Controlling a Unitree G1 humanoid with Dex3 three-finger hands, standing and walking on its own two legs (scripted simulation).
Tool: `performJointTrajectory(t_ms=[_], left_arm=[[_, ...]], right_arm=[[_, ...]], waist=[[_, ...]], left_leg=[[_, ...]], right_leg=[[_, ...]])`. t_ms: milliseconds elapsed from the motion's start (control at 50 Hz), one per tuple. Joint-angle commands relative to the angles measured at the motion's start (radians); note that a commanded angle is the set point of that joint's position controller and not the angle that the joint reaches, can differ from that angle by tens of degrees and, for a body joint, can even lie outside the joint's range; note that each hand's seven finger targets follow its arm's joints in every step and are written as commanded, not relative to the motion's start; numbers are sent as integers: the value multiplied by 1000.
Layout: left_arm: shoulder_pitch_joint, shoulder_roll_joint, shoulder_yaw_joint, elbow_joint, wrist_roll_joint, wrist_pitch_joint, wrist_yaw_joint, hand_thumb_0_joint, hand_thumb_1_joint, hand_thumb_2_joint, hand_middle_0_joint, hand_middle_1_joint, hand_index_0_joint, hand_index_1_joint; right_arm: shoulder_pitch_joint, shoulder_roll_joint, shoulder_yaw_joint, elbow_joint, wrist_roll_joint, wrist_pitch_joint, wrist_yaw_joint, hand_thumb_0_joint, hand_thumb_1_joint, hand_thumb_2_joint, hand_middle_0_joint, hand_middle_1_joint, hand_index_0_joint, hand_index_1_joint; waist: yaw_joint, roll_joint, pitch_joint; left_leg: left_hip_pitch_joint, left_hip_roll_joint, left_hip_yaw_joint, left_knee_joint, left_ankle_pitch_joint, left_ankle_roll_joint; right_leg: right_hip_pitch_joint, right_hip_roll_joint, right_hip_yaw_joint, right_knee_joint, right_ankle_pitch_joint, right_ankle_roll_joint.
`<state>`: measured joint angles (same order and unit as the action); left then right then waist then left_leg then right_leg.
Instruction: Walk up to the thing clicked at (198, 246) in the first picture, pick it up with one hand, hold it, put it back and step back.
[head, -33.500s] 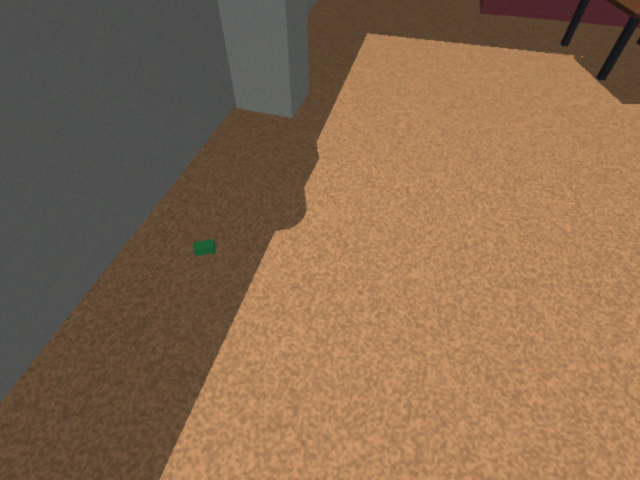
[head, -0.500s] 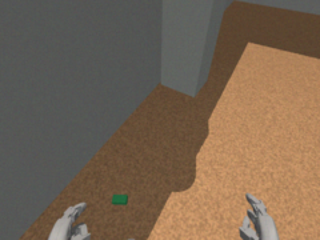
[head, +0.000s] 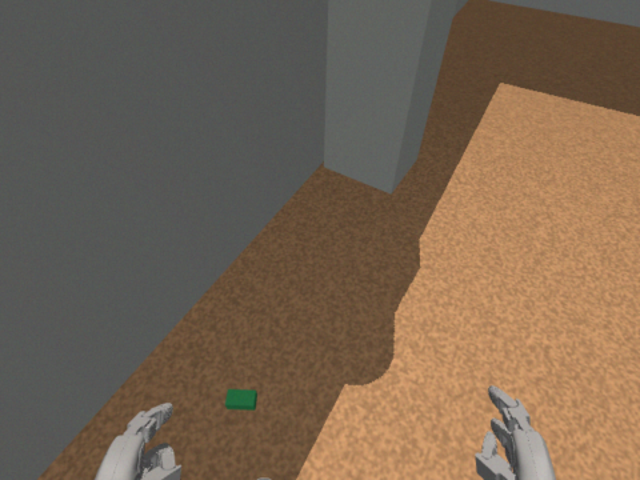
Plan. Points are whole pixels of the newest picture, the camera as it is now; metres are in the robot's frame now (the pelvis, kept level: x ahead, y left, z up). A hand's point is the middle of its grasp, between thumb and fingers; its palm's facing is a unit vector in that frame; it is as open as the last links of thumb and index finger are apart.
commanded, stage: home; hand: left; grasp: from above
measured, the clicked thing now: (241, 399) +0.46 +0.23 -0.70
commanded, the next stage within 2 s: stand in 0.60 s
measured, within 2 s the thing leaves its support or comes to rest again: neither
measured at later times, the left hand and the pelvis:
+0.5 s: hand (178, 473) +0.16 +0.18 -0.05, palm faces +0.05 -0.98 -0.20, open 7.4 cm; pelvis +0.00 +0.00 +0.00, yaw +0 degrees
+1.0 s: hand out of the picture +0.10 +0.24 -0.10, palm faces +0.05 -0.94 -0.34, open 7.4 cm; pelvis -0.01 +0.00 +0.03, yaw +0 degrees
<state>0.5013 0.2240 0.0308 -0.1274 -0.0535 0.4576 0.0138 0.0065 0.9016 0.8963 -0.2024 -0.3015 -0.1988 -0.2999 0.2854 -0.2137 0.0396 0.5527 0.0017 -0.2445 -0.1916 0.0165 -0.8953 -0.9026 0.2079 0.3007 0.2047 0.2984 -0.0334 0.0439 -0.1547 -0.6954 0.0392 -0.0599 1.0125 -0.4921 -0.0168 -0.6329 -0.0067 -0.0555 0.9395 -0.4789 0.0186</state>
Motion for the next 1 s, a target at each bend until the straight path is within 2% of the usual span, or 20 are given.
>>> performJointTrajectory(t_ms=[0, 120, 140, 160, 260, 280, 340, 380, 500, 580, 660, 680, 700, 720, 740, 780, 820, 880, 940, 980], left_arm=[[0, 94, 48, -171, 13, -46, 14, 0, 900, 900, -200, -299, -200, -299], [-10, 98, 54, -187, 8, -49, 11, 0, 900, 900, -200, -300, -200, -300], [-36, 122, 72, -221, 8, -53, 15, 0, 900, 900, -200, -300, -200, -300], [-5, 94, 47, -179, 9, -47, 12, 0, 900, 900, -200, -300, -200, -299], [-21, 114, 69, -215, 8, -51, 15, 0, 900, 900, -200, -299, -200, -299], [-1, 95, 54, -186, 8, -50, 13, 0, 900, 900, -200, -300, -200, -299], [-33, 122, 68, -219, 11, -55, 18, 0, 900, 900, -200, -300, -200, -299], [-17, 98, 50, -190, 9, -50, 15, 0, 900, 900, -200, -300, -200, -300], [-3, 98, 53, -192, 4, -46, 13, 0, 900, 900, -200, -299, -200, -299], [-30, 123, 67, -220, 9, -48, 16, 0, 900, 900, -200, -300, -200, -299], [-19, 98, 52, -193, 5, -48, 14, 0, 900, 900, -200, -299, -200, -299], [-321, 185, 60, 158, 118, -259, 51, 0, 900, 900, -200, -300, -200, -300], [-229, 204, 80, 322, 124, -327, 44, 0, 900, 900, -200, -300, -200, -301], [-219, 219, 78, 367, 134, -362, 40, 0, 900, 900, -200, -300, -200, -301], [-235, 219, 69, 395, 129, -380, 33, 0, 900, 900, -200, -300, -200, -301], [-270, 219, 59, 474, 120, -410, 25, 0, 900, 900, -200, -300, -200, -301], [-282, 209, 70, 557, 107, -416, 24, 0, 900, 900, -200, -300, -200, -301], [-312, 192, 63, 672, 102, -432, 27, 0, 900, 900, -200, -300, -200, -301], [-318, 188, 63, 764, 106, -447, 24, 0, 900, 900, -200, -300, -200, -301], [-325, 197, 63, 822, 106, -458, 24, 0, 900, 900, -200, -300, -200, -301]], right_arm=[[-65, -123, -59, -162, 4, -57, -10, 0, -900, -900, 200, 300, 200, 300], [-65, -123, -60, -169, 3, -54, -5, 0, -900, -900, 200, 299, 200, 299], [-61, -125, -63, -168, 4, -53, -5, 0, -901, -900, 200, 299, 200, 299], [-63, -123, -60, -168, 5, -52, -6, 0, -900, -900, 200, 300, 200, 299], [-58, -126, -65, -172, 4, -49, -5, 0, -900, -900, 200, 300, 200, 300], [-58, -125, -64, -168, 3, -49, -3, 0, -900, -900, 200, 299, 200, 299], [-60, -125, -63, -172, 5, -45, -6, 0, -900, -900, 200, 299, 200, 299], [-62, -124, -59, -173, 5, -46, -4, 0, -901, -900, 200, 299, 200, 299], [-61, -124, -62, -177, 5, -43, -5, 0, -900, -900, 200, 299, 200, 299], [-65, -125, -63, -176, 7, -39, -4, 0, -901, -900, 200, 299, 200, 299], [-71, -125, -62, -181, 7, -41, -2, 0, -900, -900, 200, 299, 200, 299], [-129, -240, -101, 64, -118, 66, 57, 0, -901, -899, 200, 299, 200, 299], [-138, -255, -118, 83, -115, 106, 86, 0, -900, -900, 200, 300, 200, 300], [-135, -246, -115, 78, -116, 123, 106, 0, -900, -900, 200, 300, 200, 300], [-125, -239, -112, 74, -114, 136, 120, 0, -900, -900, 200, 300, 200, 300], [-108, -215, -105, 115, -69, 142, 153, 0, -900, -900, 200, 300, 200, 300], [-132, -223, -114, 143, -53, 152, 166, 0, -900, -900, 200, 300, 200, 300], [-160, -228, -123, 190, -54, 167, 174, 0, -900, -900, 200, 300, 200, 300], [-173, -237, -126, 221, -59, 182, 174, 0, -900, -900, 200, 300, 200, 300], [-163, -235, -124, 250, -57, 187, 172, 0, -900, -900, 200, 300, 200, 300]], waist=[[-4, 19, -76], [-6, 4, -79], [-3, 16, -99], [-7, 1, -81], [-5, 12, -106], [-10, 7, -102], [-2, 13, -92], [-8, -2, -79], [-12, -4, -103], [-6, 6, -98], [-9, 25, -68], [67, -37, 154], [72, -102, 58], [57, -127, 31], [41, -83, 63], [58, -12, 10], [68, -58, 13], [74, -11, 44], [72, 14, 85], [64, -14, 111]], left_leg=[[110, -34, 12, -169, 248, 23], [106, -33, 7, -169, 236, 24], [109, -35, 16, -163, 241, 25], [103, -36, 14, -163, 241, 26], [114, -33, 16, -157, 261, 24], [120, -32, 11, -159, 275, 22], [108, -35, 21, -152, 260, 26], [99, -36, 17, -158, 237, 28], [107, -38, 22, -144, 263, 29], [105, -37, 20, -151, 248, 27], [96, -33, 15, -171, 205, 23], [90, -1, -29, -273, 366, 73], [157, -10, 0, -252, 377, 88], [199, -15, 9, -241, 377, 88], [206, -18, -5, -261, 373, 82], [281, -15, -16, -311, 349, 87], [327, -13, -10, -320, 362, 77], [342, 9, -57, -409, 257, 84], [330, 26, -92, -489, 159, 89], [346, 27, -94, -511, 215, 85]], right_leg=[[34, 32, -20, -139, 220, -19], [42, 32, -23, -141, 210, -18], [44, 29, -17, -141, 217, -19], [38, 30, -19, -143, 217, -16], [45, 30, -18, -135, 234, -17], [50, 31, -20, -130, 242, -19], [42, 27, -15, -140, 237, -17], [41, 27, -15, -145, 219, -15], [53, 25, -14, -142, 249, -12], [45, 26, -15, -142, 229, -15], [24, 31, -21, -140, 186, -18], [232, -52, 41, -172, 167, -41], [254, -70, 111, -206, 171, -78], [247, -84, 147, -227, 188, -95], [214, -65, 137, -235, 224, -97], [301, -80, 111, -215, 274, -69], [290, -82, 115, -243, 282, -64], [297, -69, 87, -289, 179, -47], [330, -60, 67, -325, 169, -38], [360, -67, 73, -355, 211, -40]])
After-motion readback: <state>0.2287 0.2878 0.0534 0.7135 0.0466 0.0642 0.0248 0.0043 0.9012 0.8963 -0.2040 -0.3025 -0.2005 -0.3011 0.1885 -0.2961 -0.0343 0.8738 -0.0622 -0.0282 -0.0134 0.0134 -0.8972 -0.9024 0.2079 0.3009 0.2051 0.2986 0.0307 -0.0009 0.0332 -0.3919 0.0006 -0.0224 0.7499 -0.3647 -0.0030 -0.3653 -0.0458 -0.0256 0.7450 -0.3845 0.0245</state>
